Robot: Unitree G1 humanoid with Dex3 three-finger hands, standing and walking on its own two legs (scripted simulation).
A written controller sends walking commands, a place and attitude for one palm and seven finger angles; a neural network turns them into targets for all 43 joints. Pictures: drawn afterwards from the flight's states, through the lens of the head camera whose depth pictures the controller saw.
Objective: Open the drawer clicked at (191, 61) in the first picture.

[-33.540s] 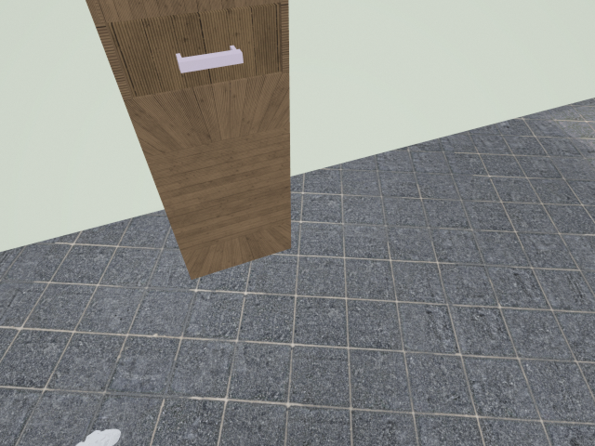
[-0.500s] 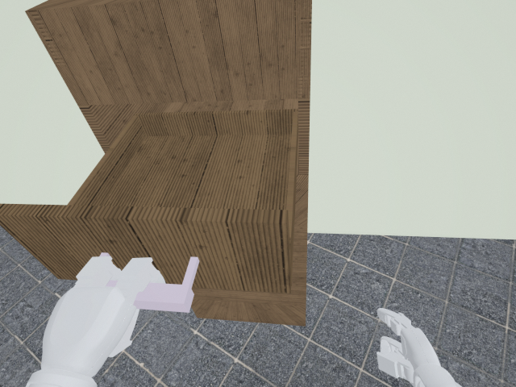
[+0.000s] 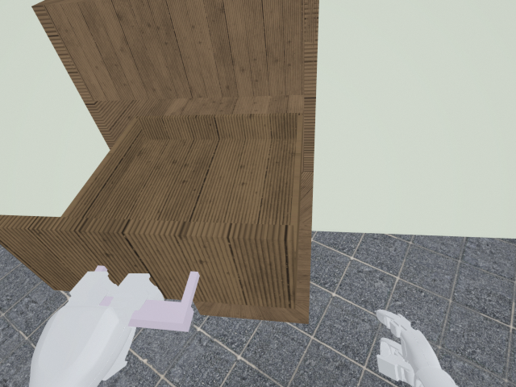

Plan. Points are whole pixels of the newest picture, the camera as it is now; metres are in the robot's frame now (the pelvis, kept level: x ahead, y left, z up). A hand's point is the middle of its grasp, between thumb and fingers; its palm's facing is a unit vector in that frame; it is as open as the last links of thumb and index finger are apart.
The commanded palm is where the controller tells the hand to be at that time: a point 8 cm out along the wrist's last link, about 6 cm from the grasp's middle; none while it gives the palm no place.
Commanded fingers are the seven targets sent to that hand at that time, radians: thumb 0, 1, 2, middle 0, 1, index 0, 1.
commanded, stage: open the thumb to release the handle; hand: left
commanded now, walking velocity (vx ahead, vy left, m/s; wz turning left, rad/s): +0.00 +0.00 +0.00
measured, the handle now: (137, 294) +0.20 +0.18 +0.13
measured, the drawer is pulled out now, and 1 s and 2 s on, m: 0.30 0.30 0.30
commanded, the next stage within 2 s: lift the hand off the handle in 0.50 s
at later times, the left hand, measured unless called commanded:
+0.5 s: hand (112, 335) +0.16 +0.19 +0.11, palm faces +0.10 -0.13 -0.99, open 12.2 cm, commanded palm +0.12 +0.21 +0.16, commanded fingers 0.00 -0.50 0.30 -0.30 -1.20 -0.30 -1.20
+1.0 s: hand (118, 327) +0.17 +0.19 +0.11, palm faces +0.12 -0.15 -0.98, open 13.7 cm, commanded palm +0.13 +0.19 +0.17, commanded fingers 0.00 -0.50 0.30 -0.30 -1.20 -0.30 -1.20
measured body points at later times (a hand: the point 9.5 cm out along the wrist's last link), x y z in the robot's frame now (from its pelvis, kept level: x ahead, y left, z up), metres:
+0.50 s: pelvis -0.02 +0.00 +0.01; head -0.03 -0.05 +0.45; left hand +0.15 +0.20 +0.16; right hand +0.23 -0.18 -0.07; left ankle -0.02 +0.11 -0.72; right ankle -0.01 -0.09 -0.72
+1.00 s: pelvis -0.03 +0.01 +0.01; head -0.03 -0.04 +0.45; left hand +0.16 +0.20 +0.16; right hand +0.21 -0.16 -0.09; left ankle -0.02 +0.11 -0.72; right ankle -0.01 -0.09 -0.72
